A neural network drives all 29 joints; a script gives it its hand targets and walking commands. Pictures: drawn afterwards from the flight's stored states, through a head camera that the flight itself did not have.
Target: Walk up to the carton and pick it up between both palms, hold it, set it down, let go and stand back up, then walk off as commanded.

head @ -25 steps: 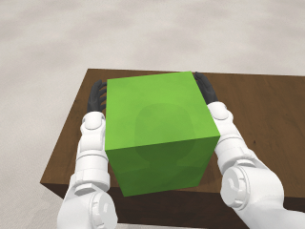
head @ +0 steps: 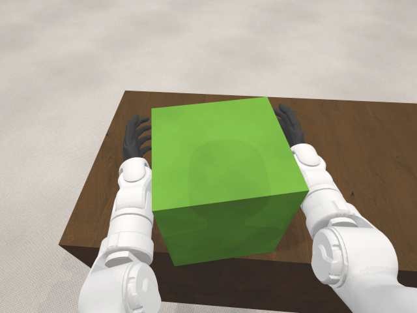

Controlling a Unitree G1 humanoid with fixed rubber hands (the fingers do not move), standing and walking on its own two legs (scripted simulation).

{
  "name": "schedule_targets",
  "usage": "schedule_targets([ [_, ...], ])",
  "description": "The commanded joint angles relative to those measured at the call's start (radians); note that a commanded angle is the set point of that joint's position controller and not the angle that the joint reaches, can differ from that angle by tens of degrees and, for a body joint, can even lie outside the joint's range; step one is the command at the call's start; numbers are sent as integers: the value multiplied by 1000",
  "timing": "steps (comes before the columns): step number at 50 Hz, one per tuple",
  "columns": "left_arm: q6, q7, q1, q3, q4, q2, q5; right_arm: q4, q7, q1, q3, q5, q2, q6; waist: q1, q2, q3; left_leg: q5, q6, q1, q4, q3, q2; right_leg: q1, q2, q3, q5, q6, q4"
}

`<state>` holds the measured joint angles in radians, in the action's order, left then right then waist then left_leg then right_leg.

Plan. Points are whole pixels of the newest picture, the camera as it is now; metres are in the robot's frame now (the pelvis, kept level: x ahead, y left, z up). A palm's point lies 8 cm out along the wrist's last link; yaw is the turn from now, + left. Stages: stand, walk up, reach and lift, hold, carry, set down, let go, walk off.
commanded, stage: set down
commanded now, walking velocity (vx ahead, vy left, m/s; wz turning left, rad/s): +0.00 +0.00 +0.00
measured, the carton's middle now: (218, 186) +0.36 +0.02 +0.04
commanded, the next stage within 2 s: none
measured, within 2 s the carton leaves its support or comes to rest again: neither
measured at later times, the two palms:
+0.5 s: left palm (138, 170) +0.37 +0.18 +0.07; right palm (308, 148) +0.44 -0.15 +0.08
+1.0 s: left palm (132, 211) +0.29 +0.17 +0.06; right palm (338, 193) +0.35 -0.20 +0.06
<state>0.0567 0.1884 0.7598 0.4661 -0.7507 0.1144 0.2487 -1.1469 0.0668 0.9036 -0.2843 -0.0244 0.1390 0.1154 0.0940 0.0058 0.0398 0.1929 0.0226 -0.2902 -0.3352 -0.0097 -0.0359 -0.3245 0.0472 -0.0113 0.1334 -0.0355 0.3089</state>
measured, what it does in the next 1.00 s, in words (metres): shifts its weight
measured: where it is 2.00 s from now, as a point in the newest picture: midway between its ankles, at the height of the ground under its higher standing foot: outside the picture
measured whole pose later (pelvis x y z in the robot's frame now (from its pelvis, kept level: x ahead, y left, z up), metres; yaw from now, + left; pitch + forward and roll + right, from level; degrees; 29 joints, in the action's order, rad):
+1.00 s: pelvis -0.06 -0.01 +0.00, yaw +0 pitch +6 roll +0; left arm 0.06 0.23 0.51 0.20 -0.65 0.09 0.09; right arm -1.03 0.11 0.63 0.01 0.32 0.35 0.15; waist 0.12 0.01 0.08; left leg 0.14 0.03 -0.36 -0.38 -0.01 -0.05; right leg -0.37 0.06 -0.01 0.05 -0.05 0.31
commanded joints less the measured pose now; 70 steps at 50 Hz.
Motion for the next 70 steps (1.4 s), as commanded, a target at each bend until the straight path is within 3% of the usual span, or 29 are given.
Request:
schedule_targets([
  [1, -48, 32, 376, -212, -86, -113, -128, 48, -37, 483, 216, 140, 155, 21, 92, 22, 578, -392, 15, -109, -61, -98, 27, 300, 18, 15, -427, 14, 93],
  [2, -52, 31, 368, -228, -77, -106, -140, 45, -41, 468, 212, 140, 167, 20, 70, 38, 593, -401, 20, -73, -67, -89, 22, 290, 28, 1, -418, 8, 89],
  [3, -53, 36, 374, -218, -76, -130, -139, 47, -44, 472, 224, 161, 190, 19, 88, 30, 599, -405, 21, -69, -67, -91, 23, 292, 32, 4, -400, 6, 83],
  [6, -73, 32, 390, -222, -35, -140, -154, 91, -47, 491, 222, 163, 223, 28, 75, 45, 650, -409, 22, -79, -73, -91, 18, 305, 37, 1, -414, 14, 97],
  [9, -72, 31, 326, -211, -47, -184, -166, 88, -36, 447, 272, 209, 246, 25, 113, 64, 630, -413, 12, -107, -80, -86, 22, 338, 31, 22, -423, 12, 104],
  [10, -72, 27, 336, -248, -7, -165, -188, 77, -31, 438, 258, 222, 270, 28, 73, 46, 656, -423, 27, -81, -86, -75, 17, 331, 38, 11, -412, 3, 106],
  [12, -63, 23, 307, -261, -16, -165, -181, 51, -27, 426, 260, 223, 288, 28, 64, 24, 644, -396, 26, -76, -86, -71, 17, 298, 39, 10, -370, 4, 93],
  [17, -42, 15, 184, -240, 21, -156, -164, 66, -26, 354, 309, 250, 309, 36, 82, 55, 607, -461, 20, -61, -81, -67, 13, 364, 46, 23, -466, 5, 101],
  [19, -40, 19, 158, -280, 88, -138, -182, 20, -9, 298, 315, 282, 344, 48, 66, -4, 645, -498, 36, -12, -90, -46, 9, 344, 56, 5, -432, -7, 100],
  [20, -40, 20, 137, -276, 93, -138, -175, 49, -7, 290, 336, 297, 330, 53, 86, -3, 626, -522, 34, -17, -94, -51, 10, 354, 51, 15, -456, -9, 100],
  [21, -41, 16, 125, -302, 112, -110, -172, 29, -5, 277, 335, 291, 335, 55, 59, -16, 627, -512, 29, -3, -91, -49, 8, 336, 50, 12, -443, -14, 88],
  [22, -45, 14, 98, -281, 117, -136, -174, 74, -4, 276, 373, 312, 329, 65, 86, 12, 625, -502, 23, -21, -99, -56, 12, 380, 41, 28, -469, -6, 97],
  [24, -37, 8, 48, -274, 147, -143, -181, 62, -7, 217, 392, 338, 354, 65, 71, 39, 589, -513, 27, -21, -90, -48, 14, 423, 49, 28, -505, -4, 100],
  [26, -41, 9, 46, -307, 173, -120, -174, 36, 3, 198, 374, 344, 363, 77, 45, -17, 579, -542, 34, 8, -90, -41, 12, 380, 45, 21, -488, -15, 93],
  [27, -52, 9, 53, -290, 185, -129, -162, 32, 10, 204, 388, 338, 365, 86, 69, -14, 555, -513, 32, 1, -82, -49, 17, 380, 45, 21, -444, -15, 85],
  [29, -70, 12, 33, -314, 271, -138, -180, 129, 12, 193, 376, 350, 392, 115, 40, -10, 646, -516, 35, 35, -91, -45, 21, 404, 45, 18, -462, -12, 85],
  [34, -97, 26, 10, -315, 346, -139, -195, 227, 27, 185, 410, 389, 398, 132, 62, 43, 631, -443, 16, 23, -78, -48, 16, 405, 36, 26, -377, -8, 79],
  [42, -50, 34, -53, -368, 369, -153, -216, 269, 47, 82, 372, 359, 428, 87, 14, 85, 462, -187, -10, 37, -22, -34, 15, 339, 21, 35, -28, -15, 23],
  [43, -36, 40, -95, -367, 383, -153, -218, 242, 54, 33, 374, 369, 431, 78, 23, 62, 416, -214, -5, 39, -12, -34, 15, 346, 19, 31, -39, -20, 22],
  [44, -31, 43, -48, -383, 400, -148, -219, 239, 55, 43, 341, 356, 431, 75, -4, 41, 423, -149, -10, 39, -2, -31, 19, 314, 10, 27, 21, -15, 20],
  [47, -20, 54, -58, -355, 380, -168, -231, 341, 62, 44, 381, 354, 414, 52, 33, 129, 374, -60, -36, -18, -4, -47, 20, 312, -3, 59, 168, -7, 17],
  [49, -3, 55, -109, -389, 435, -137, -237, 322, 70, -21, 346, 353, 441, 47, -7, 100, 422, -79, -24, 52, 10, -25, 17, 315, 7, 35, 119, -16, 16],
  [51, 10, 55, -80, -396, 399, -136, -211, 299, 69, -4, 325, 328, 435, 44, -11, 78, 367, -32, -23, 25, 11, -32, 22, 286, -5, 47, 184, -15, 9],
  [53, 24, 52, -167, -389, 446, -147, -229, 360, 72, -87, 346, 337, 417, 41, -5, 101, 342, -57, -34, 27, 11, -32, 30, 317, -4, 49, 148, -12, 10],
  [56, 38, 37, -274, -391, 484, -122, -221, 407, 71, -200, 333, 336, 440, 47, -48, 157, 308, -94, -35, 34, 23, -20, 30, 375, -9, 54, 82, 3, 7],
  [57, 30, 41, -283, -426, 536, -111, -218, 408, 85, -205, 332, 350, 436, 54, -44, 110, 309, -99, -30, 72, 32, -16, 23, 339, -3, 40, 91, -7, 5],
  [64, 46, 37, -338, -447, 619, -116, -231, 553, 98, -326, 310, 352, 403, 47, -61, 132, 231, -20, -41, 38, 47, -23, 26, 294, -34, 80, 212, -3, -25],
  [66, 40, 43, -436, -463, 723, -98, -241, 628, 103, -405, 300, 373, 428, 61, -64, 136, 267, -87, -35, 92, 47, -15, 22, 332, -31, 71, 113, -6, -16],
  [70, 80, 32, -469, -487, 670, -96, -233, 636, 103, -450, 281, 362, 428, 43, -80, 146, 166, -21, -44, 75, 68, -6, 17, 298, -38, 75, 133, -10, -34],
])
